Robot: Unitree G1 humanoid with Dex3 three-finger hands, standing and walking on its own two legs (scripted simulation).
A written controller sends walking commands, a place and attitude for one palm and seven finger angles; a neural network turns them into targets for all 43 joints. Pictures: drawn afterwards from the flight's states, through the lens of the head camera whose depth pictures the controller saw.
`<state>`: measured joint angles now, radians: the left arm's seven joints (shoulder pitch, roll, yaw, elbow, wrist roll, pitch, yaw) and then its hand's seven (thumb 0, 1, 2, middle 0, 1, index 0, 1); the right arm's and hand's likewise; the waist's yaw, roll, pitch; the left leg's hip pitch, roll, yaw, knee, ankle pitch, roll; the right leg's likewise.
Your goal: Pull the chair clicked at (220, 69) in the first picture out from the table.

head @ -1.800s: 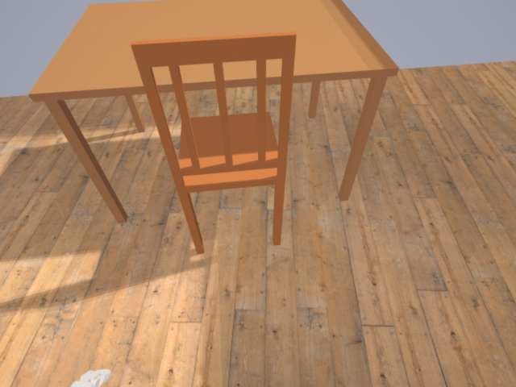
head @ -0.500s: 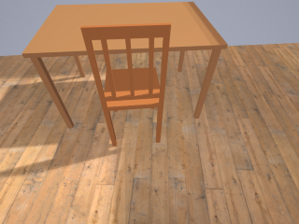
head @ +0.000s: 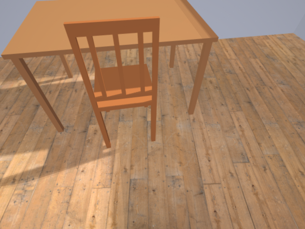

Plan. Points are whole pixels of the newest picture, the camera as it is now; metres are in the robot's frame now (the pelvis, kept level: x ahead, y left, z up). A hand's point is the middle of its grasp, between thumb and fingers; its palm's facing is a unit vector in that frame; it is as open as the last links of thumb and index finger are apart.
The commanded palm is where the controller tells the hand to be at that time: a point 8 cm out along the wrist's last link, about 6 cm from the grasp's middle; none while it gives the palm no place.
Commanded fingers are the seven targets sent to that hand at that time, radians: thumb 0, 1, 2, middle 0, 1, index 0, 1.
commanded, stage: walk to a spot facing it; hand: left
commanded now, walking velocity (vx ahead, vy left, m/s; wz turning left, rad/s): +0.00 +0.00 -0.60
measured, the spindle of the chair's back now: (120, 68) +0.82 +0.22 -0.07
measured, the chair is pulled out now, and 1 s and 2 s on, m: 0.00 0.00 0.00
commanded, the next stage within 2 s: turn to face it in 1.94 s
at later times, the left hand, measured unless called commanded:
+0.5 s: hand out of the picture +0.05 +0.17 -0.15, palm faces -0.15 -0.95 -0.27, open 7.4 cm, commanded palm none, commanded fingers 0.00 0.90 0.90 -0.20 -0.30 -0.20 -0.30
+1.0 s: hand out of the picture +0.14 +0.20 -0.16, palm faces -0.50 -0.84 -0.22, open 7.4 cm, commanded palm none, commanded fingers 0.00 0.90 0.90 -0.20 -0.30 -0.20 -0.30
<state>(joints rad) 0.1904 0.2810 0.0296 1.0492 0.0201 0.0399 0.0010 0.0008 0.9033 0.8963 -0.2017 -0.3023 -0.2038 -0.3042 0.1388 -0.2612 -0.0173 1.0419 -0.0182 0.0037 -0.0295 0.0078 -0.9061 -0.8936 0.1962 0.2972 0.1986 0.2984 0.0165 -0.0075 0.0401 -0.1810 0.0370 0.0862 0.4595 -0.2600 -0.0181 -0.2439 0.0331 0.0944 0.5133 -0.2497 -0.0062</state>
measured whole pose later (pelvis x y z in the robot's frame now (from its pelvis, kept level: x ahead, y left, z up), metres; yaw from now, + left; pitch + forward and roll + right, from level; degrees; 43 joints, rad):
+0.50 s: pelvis -0.02 -0.02 +0.00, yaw -14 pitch +1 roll +2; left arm 0.29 0.18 0.06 0.94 0.02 0.03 0.00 0.00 0.90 0.90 -0.21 -0.30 -0.21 -0.30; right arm 0.13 -0.25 -0.07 0.95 -0.02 0.05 -0.03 0.01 -0.91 -0.89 0.19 0.30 0.20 0.30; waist 0.05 0.02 0.06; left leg -0.45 0.04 -0.04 1.01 -0.36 -0.07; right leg -0.31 0.10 0.14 0.44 -0.15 -0.07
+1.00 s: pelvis -0.03 +0.05 +0.01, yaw -34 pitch +0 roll -2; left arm 0.24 0.29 0.10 0.95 0.03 0.09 -0.04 0.00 0.91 0.90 -0.20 -0.30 -0.20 -0.30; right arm 0.26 -0.19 -0.03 0.91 -0.03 -0.01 -0.04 0.01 -0.90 -0.89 0.20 0.30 0.20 0.30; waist 0.01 -0.03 0.03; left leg -0.15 0.07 0.14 0.42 -0.27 0.02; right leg -0.48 -0.04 0.01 0.99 -0.38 0.09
